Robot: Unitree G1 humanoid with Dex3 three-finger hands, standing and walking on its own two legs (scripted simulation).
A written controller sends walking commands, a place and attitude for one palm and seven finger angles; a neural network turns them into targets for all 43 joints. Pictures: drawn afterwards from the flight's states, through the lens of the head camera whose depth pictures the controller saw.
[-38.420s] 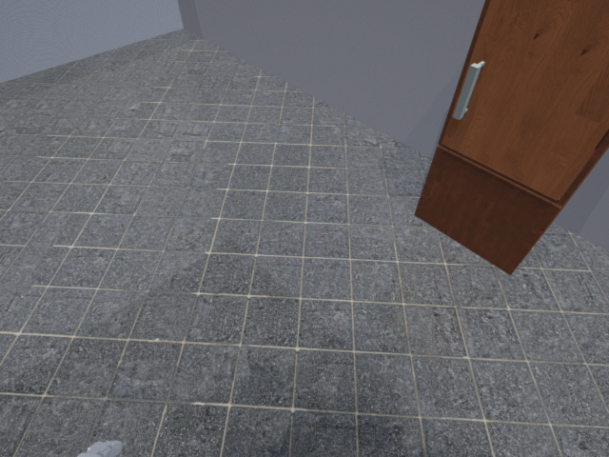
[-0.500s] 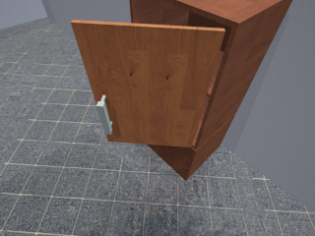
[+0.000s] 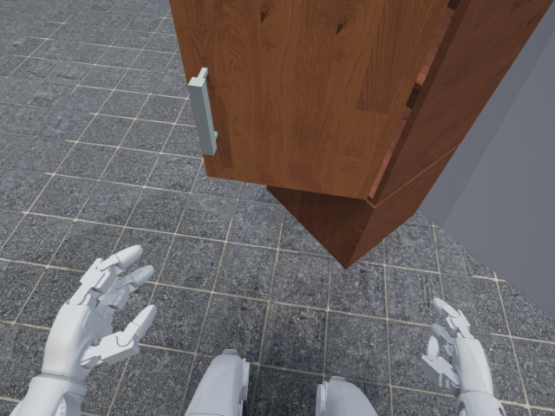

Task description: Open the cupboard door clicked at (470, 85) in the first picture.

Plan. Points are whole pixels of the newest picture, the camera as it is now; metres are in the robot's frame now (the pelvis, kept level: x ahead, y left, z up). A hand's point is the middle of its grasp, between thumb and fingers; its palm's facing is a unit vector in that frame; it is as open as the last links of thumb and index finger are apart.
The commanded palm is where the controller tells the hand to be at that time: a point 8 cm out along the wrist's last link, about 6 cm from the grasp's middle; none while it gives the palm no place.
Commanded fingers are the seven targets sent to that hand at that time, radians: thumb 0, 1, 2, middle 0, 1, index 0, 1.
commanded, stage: raise the hand with hooked fingers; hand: left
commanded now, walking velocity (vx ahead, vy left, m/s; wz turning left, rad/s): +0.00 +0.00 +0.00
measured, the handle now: (206, 113) +0.65 +0.22 +0.01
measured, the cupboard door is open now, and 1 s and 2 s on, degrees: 42 42 42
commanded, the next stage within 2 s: move the hooked fingers beside the handle in 1.62 s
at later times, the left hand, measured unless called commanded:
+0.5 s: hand (105, 292) +0.25 +0.25 +0.04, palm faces -0.07 -1.00 -0.04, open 12.0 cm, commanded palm +0.23 +0.31 +0.05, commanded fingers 0.00 -0.27 0.40 -0.28 -1.05 -0.28 -1.05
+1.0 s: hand (89, 268) +0.28 +0.29 +0.04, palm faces -0.07 -1.00 -0.06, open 13.9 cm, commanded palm +0.27 +0.34 +0.05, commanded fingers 0.00 -0.50 0.30 -0.30 -1.20 -0.30 -1.20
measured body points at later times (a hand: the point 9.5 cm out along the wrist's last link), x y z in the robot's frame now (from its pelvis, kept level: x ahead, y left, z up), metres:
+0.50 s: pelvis +0.00 +0.04 +0.01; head +0.08 +0.06 +0.45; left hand +0.25 +0.31 +0.05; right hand +0.16 -0.22 -0.07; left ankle +0.07 +0.12 -0.62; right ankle +0.02 -0.10 -0.62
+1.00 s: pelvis +0.01 +0.03 +0.01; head +0.10 +0.05 +0.45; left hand +0.28 +0.34 +0.05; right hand +0.18 -0.22 -0.07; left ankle +0.07 +0.12 -0.62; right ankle +0.02 -0.10 -0.62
